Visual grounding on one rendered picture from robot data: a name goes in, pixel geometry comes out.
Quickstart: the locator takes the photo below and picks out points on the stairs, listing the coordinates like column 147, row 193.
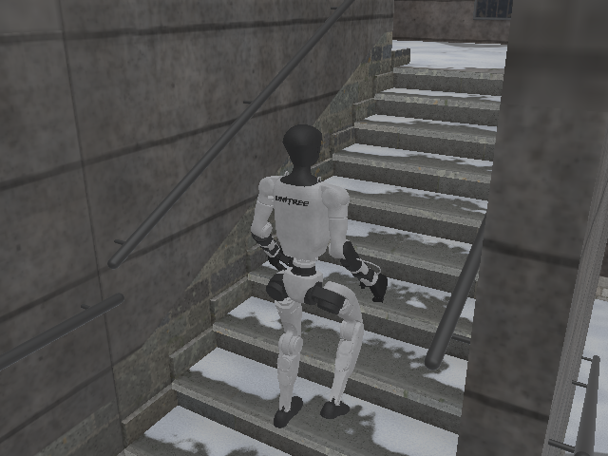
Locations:
column 379, row 422

